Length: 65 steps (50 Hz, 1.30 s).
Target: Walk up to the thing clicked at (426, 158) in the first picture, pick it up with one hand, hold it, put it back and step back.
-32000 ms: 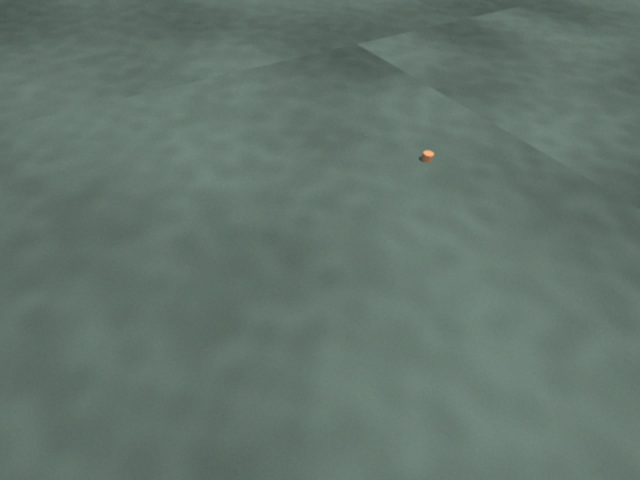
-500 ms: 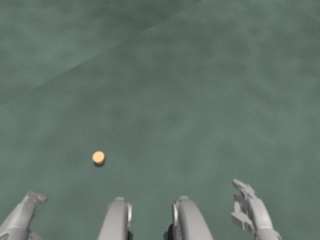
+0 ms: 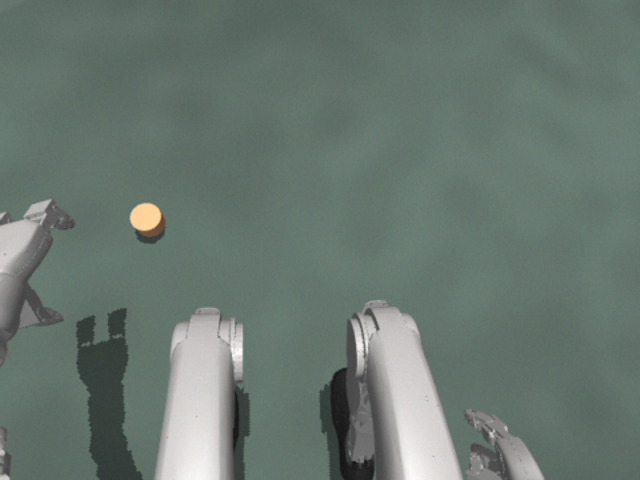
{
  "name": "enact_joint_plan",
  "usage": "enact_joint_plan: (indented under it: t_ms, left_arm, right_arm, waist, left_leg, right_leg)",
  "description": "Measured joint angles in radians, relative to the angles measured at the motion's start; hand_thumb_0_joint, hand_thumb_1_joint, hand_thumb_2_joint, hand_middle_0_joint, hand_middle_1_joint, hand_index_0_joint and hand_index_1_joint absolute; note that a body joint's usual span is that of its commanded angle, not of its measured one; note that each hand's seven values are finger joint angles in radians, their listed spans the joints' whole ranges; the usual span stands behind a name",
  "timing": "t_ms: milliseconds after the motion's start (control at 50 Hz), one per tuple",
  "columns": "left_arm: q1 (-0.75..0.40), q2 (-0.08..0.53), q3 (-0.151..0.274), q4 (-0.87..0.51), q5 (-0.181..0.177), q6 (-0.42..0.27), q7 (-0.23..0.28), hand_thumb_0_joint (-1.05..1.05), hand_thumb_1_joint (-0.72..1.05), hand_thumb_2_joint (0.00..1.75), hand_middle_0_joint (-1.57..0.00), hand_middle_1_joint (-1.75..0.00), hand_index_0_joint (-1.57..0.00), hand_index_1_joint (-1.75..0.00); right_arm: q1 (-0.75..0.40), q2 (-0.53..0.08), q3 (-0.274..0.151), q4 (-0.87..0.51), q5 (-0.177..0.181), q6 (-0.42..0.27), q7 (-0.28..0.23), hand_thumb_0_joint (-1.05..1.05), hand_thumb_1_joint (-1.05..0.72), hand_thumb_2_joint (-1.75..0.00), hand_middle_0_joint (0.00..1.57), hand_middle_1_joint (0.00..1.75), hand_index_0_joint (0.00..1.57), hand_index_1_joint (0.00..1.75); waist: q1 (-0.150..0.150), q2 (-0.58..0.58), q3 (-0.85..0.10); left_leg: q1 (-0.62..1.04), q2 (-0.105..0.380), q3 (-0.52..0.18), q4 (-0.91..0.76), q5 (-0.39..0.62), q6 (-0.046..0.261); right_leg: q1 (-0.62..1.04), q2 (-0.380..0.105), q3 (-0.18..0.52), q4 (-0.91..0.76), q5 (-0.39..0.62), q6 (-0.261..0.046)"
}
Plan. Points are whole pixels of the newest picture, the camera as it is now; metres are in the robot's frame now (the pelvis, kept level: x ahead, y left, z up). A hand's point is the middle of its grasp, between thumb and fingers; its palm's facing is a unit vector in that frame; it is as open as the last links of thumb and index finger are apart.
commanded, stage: rise first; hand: left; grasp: from above
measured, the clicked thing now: (148, 220) +0.54 +0.29 -0.39
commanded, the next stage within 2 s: none
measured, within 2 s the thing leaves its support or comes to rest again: neither
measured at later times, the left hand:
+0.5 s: hand (73, 244) +0.44 +0.34 -0.22, palm faces -0.45 -0.05 -0.89, open 13.0 cm
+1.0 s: hand (91, 228) +0.47 +0.34 -0.25, palm faces -0.46 -0.07 -0.89, open 13.5 cm
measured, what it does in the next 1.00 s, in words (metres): lowers itself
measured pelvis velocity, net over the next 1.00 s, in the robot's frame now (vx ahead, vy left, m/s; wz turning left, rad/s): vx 0.02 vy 0.01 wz -0.07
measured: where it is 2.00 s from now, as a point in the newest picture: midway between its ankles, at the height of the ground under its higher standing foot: (286, 455)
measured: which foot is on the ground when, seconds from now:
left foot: down 0.00-1.00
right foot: down 0.00-1.00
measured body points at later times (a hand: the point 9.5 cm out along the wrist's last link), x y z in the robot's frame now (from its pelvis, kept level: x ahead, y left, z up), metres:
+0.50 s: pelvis +0.00 +0.02 -0.06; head +0.23 +0.09 +0.32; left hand +0.46 +0.34 -0.17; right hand +0.08 -0.27 -0.16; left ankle +0.09 +0.13 -0.37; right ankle +0.11 -0.12 -0.37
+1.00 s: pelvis +0.02 +0.01 -0.08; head +0.27 +0.08 +0.29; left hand +0.49 +0.34 -0.20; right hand +0.06 -0.27 -0.17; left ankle +0.09 +0.13 -0.37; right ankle +0.11 -0.12 -0.37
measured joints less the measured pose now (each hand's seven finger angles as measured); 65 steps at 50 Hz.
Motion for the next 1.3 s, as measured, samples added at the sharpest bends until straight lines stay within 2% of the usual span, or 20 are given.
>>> enact_joint_plan:
  t_ms: [120,260,380,460,540,660,940,1120,1300]
  left_arm:
    - [-0.077,0.060,0.004,0.100,0.113,-0.054,0.055,0.00,-0.41,0.93,-0.17,-0.95,-0.17,-0.96]
    - [-0.163,0.099,-0.014,0.210,0.231,-0.067,0.136,0.00,-0.37,0.91,-0.21,-0.87,-0.21,-0.88]
    - [-0.226,0.121,-0.024,0.277,0.316,-0.070,0.186,0.00,-0.34,0.88,-0.25,-0.80,-0.24,-0.82]
    - [-0.262,0.137,-0.022,0.311,0.349,-0.071,0.216,0.00,-0.32,0.86,-0.27,-0.78,-0.26,-0.79]
    - [-0.292,0.150,-0.018,0.349,0.363,-0.061,0.238,0.00,-0.32,0.85,-0.27,-0.79,-0.26,-0.80]
    - [-0.324,0.169,-0.008,0.390,0.364,-0.042,0.253,0.00,-0.33,0.85,-0.26,-0.81,-0.26,-0.82]
    - [-0.329,0.215,0.038,0.361,0.337,-0.049,0.223,0.00,-0.40,0.89,-0.20,-0.90,-0.20,-0.90]
    - [-0.344,0.244,0.029,0.406,0.343,-0.064,0.233,0.00,-0.46,0.95,-0.14,-0.95,-0.14,-0.96]
    - [-0.379,0.268,0.016,0.465,0.368,-0.067,0.269,0.00,-0.53,1.01,-0.10,-0.99,-0.09,-1.00]
  right_arm:
    - [0.028,0.000,0.017,0.015,-0.017,0.035,0.012,0.01,-0.88,-0.89,0.21,0.30,0.21,0.30]
    - [0.034,-0.003,0.034,0.024,-0.040,0.074,0.032,0.01,-0.89,-0.90,0.21,0.30,0.21,0.30]
    - [0.016,0.000,0.045,0.023,-0.062,0.092,0.048,0.01,-0.89,-0.90,0.21,0.30,0.21,0.30]
    - [0.001,0.004,0.054,0.021,-0.078,0.096,0.056,0.01,-0.89,-0.90,0.21,0.30,0.21,0.30]
    - [-0.009,0.010,0.063,0.019,-0.090,0.096,0.061,0.00,-0.90,-0.90,0.21,0.30,0.21,0.30]
    - [-0.015,0.012,0.078,0.014,-0.107,0.092,0.066,0.00,-0.90,-0.90,0.21,0.30,0.21,0.30]
    - [-0.002,-0.003,0.103,-0.008,-0.131,0.110,0.079,0.00,-0.91,-0.90,0.21,0.30,0.21,0.30]
    - [0.002,-0.017,0.124,-0.016,-0.138,0.119,0.081,0.00,-0.90,-0.90,0.21,0.30,0.21,0.30]
    - [0.001,-0.014,0.146,-0.014,-0.142,0.106,0.082,0.00,-0.90,-0.90,0.21,0.30,0.21,0.30]
  waist:
    - [-0.040,-0.002,0.006]
    - [-0.077,-0.012,0.008]
    - [-0.101,-0.020,0.018]
    - [-0.114,-0.027,0.028]
    - [-0.125,-0.031,0.030]
    - [-0.141,-0.031,0.042]
    - [-0.161,-0.037,0.093]
    - [-0.175,-0.042,0.100]
    - [-0.195,-0.052,0.104]
  left_leg:
    - [-0.068,-0.004,-0.011,0.071,0.003,0.011]
    - [-0.126,-0.013,-0.012,0.127,-0.002,0.026]
    - [-0.169,-0.020,-0.014,0.169,-0.005,0.032]
    - [-0.192,-0.022,-0.015,0.191,-0.009,0.033]
    - [-0.210,-0.020,-0.018,0.208,-0.018,0.032]
    - [-0.223,-0.018,-0.024,0.229,-0.037,0.027]
    - [-0.229,-0.014,-0.049,0.263,-0.064,0.009]
    - [-0.241,-0.013,-0.059,0.281,-0.056,0.012]
    - [-0.254,-0.013,-0.063,0.298,-0.047,0.017]
  right_leg:
    - [-0.051,0.002,-0.010,0.049,0.005,0.010]
    - [-0.093,-0.003,-0.010,0.095,-0.006,0.017]
    - [-0.126,-0.007,-0.012,0.130,-0.014,0.023]
    - [-0.146,-0.007,-0.012,0.151,-0.019,0.026]
    - [-0.166,-0.004,-0.014,0.167,-0.024,0.027]
    - [-0.184,-0.001,-0.018,0.187,-0.036,0.031]
    - [-0.198,0.005,-0.038,0.214,-0.050,0.026]
    - [-0.204,0.010,-0.047,0.221,-0.037,0.027]
    - [-0.212,0.013,-0.051,0.229,-0.026,0.031]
